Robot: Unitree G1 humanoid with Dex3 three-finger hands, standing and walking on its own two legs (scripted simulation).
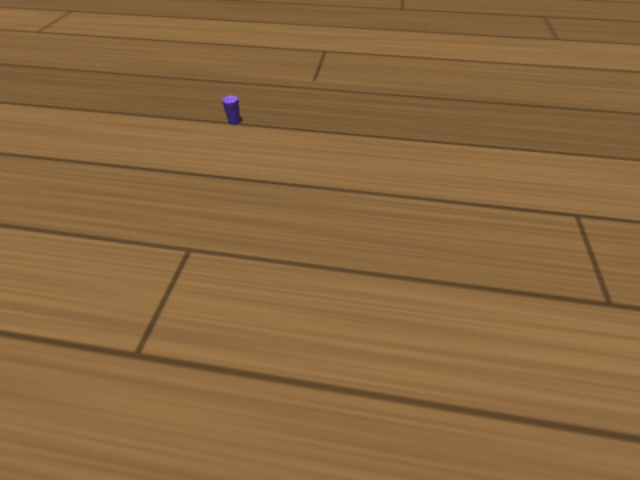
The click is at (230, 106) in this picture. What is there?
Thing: tapered cup
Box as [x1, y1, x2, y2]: [222, 95, 239, 124]
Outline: 228,95 222,98 222,102 229,123 235,124 239,122 237,104 238,101 236,96
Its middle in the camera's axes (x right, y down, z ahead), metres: -0.51 -0.73 +2.21
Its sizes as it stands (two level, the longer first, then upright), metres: 0.089 0.089 0.142
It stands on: the floor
